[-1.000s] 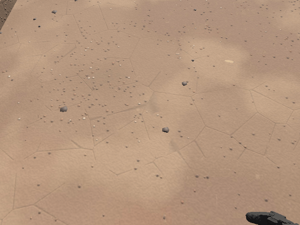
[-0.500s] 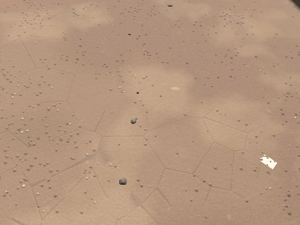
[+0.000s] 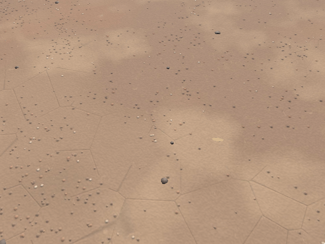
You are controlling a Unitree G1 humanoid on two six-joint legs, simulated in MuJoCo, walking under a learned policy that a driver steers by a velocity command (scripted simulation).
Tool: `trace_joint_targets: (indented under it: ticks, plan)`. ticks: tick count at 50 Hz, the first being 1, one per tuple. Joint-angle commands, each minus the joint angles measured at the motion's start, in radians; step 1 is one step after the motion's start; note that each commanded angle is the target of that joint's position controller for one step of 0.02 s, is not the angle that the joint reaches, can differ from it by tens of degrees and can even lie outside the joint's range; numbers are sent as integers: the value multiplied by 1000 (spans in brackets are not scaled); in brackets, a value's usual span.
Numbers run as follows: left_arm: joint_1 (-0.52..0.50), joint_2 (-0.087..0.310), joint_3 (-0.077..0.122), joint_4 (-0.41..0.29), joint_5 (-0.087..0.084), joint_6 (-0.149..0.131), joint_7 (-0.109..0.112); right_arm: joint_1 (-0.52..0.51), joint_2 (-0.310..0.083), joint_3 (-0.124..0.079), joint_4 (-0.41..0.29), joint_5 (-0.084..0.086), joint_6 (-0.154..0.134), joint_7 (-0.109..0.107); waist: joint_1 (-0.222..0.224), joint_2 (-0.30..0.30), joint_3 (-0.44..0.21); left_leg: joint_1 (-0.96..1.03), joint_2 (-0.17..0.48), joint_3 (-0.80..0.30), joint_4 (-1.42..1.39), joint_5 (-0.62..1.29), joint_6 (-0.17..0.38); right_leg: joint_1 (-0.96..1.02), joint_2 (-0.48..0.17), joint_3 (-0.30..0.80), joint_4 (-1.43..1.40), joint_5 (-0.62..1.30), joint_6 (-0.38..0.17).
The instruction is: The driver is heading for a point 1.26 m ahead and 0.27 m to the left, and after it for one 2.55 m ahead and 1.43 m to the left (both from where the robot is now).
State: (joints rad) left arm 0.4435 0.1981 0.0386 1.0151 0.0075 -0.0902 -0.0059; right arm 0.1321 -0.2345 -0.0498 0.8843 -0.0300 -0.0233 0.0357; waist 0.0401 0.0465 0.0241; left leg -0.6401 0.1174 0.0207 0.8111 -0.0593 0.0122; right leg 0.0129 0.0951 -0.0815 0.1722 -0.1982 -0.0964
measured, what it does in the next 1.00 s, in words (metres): walks ahead: left foot, then right foot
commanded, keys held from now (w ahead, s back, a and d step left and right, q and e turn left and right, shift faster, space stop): w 1.00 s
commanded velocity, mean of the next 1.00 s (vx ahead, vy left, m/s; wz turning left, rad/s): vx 0.50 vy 0.00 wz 0.00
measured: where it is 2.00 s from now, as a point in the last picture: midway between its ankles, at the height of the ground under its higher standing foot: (176, 134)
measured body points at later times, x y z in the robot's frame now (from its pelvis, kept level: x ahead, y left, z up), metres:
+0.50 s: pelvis +0.27 +0.06 +0.00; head +0.29 +0.07 +0.45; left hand +0.37 +0.30 -0.14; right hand +0.24 -0.20 -0.14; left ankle +0.24 +0.11 -0.75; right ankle +0.36 -0.11 -0.68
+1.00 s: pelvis +0.55 +0.00 +0.00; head +0.56 -0.01 +0.45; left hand +0.55 +0.26 -0.14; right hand +0.62 -0.25 -0.15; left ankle +0.57 +0.15 -0.67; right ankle +0.55 -0.06 -0.75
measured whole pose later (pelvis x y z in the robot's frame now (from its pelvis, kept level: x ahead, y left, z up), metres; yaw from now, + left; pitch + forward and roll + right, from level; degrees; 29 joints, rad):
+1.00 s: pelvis +0.55 +0.00 +0.00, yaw +0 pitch -1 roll +0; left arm 0.34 0.21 0.05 1.03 0.01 -0.09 0.00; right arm 0.22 -0.23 -0.05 0.95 -0.03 -0.04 0.02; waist 0.00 0.04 0.04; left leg -0.53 0.09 -0.01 1.05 -0.23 0.05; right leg -0.12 0.08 -0.10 0.29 -0.17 -0.11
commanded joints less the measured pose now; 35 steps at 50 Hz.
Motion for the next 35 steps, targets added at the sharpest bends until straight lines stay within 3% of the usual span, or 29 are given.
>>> trace_joint_targets:
  ticks: [1, 4, 6, 8, 9, 10, 11, 12, 13, 14, 15, 17, 21, 27, 32, 35]
  plan:
    - [45, 127, 18, -25, 3, -13, 7, -119, -29, 6, -84, 4, -13, -1, 5, -103, 72, -27, -29, 42, -107, 61, 4, -10, -273, 130, -58, 386, -91]
    - [83, 133, 17, -1, 12, -8, 14, -184, -37, 9, -111, 5, -20, -3, 20, -109, 86, -27, -50, 54, -183, 27, 31, 80, -301, 126, -22, 460, -98]
    - [77, 144, 20, 8, 16, -5, 21, -185, -46, 6, -121, 5, -27, -5, 5, -113, 85, 7, -68, 59, -225, -36, 59, 126, -321, 122, 23, 558, -94]
    - [40, 161, 23, 9, 19, -3, 25, -90, -64, -4, -95, 6, -36, -15, -47, -129, 35, 167, -122, 83, -267, -111, 96, 128, -319, 97, 148, 814, -71]
    - [23, 167, 25, 10, 18, 1, 24, 39, -80, -15, -53, 3, -43, -24, -103, -120, -32, 318, -156, 98, -316, -104, 118, 114, -298, 77, 297, 891, -56]
    - [9, 157, 20, 2, 10, 2, 22, 217, -115, -31, 5, -12, -54, -34, -172, -91, -130, 569, -118, 54, -348, -60, 150, -12, -258, 48, 505, 768, -36]
    - [38, 94, 2, -38, -14, 1, 16, 374, -216, -57, 29, -38, -59, -46, -197, 51, -269, 861, 151, -274, -369, -150, 224, -289, -169, -6, 846, 344, -3]
    - [129, 62, 5, -28, -24, 2, 10, 365, -258, -68, 34, -22, -49, -34, -141, 192, -338, 980, 326, -691, -506, -130, 330, -551, -1, 58, 1106, -353, 12]
    - [24, 135, 25, -37, 2, 10, 13, 254, -201, -57, 23, 14, -41, -29, -110, 33, -193, 846, 263, -593, -532, -236, 286, -625, -82, 154, 1145, -264, -5]
    - [-43, 125, 24, -60, 4, 4, 6, 159, -134, -38, 6, 20, -43, -25, -81, 1, -66, 686, 226, -452, -574, -224, 256, -629, -121, 142, 1097, -169, -7]
    - [-68, 102, 22, -61, 5, 5, 2, 116, -87, -25, 6, 16, -49, -22, -54, -18, -12, 587, 175, -355, -616, -168, 221, -593, -155, 134, 1037, -114, -5]
    - [-42, 73, 18, -49, 27, 29, -9, 120, -45, -10, 31, 19, -61, -28, -10, 18, 13, 480, 107, -225, -656, -61, 180, -507, -184, 121, 963, -75, 18]
    - [-133, 64, 19, -79, 30, 52, -24, 218, -87, -17, 77, 24, -83, -30, -8, 7, 34, 488, 83, -141, -698, 62, 192, -586, -205, 82, 886, 11, 55]
    - [-375, 57, 7, -158, 18, 50, -28, 320, -79, -7, 110, 23, -80, -32, -64, 10, 73, 571, 47, -65, -705, 205, 170, -665, -197, 30, 604, 185, 85]
    - [-496, 61, -1, -204, 16, 42, -24, 394, -86, -5, 144, 12, -75, -45, -97, 22, 87, 716, 84, -51, -661, 325, 178, -656, -159, 3, 445, 183, 52]
    - [-466, 80, 6, -208, 15, 29, -19, 367, -103, -10, 150, 5, -70, -55, -61, 28, 72, 778, 112, -38, -571, 529, 167, -573, -124, -5, 383, 78, 6]
Velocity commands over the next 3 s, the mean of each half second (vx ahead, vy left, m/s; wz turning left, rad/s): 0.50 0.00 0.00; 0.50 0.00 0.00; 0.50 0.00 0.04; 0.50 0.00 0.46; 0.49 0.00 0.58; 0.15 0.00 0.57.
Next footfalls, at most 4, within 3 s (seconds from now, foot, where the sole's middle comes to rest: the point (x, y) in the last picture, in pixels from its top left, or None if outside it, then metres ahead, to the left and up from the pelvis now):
0.20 left None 0.28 0.11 -0.78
0.76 right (196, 222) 0.59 -0.06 -0.78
1.32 left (158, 160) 0.90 0.11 -0.78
1.88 right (189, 112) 1.21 -0.04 -0.78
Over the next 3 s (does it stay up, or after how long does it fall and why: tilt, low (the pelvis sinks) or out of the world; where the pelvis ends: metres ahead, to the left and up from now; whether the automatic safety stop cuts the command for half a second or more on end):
stays up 1.44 0.25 -0.02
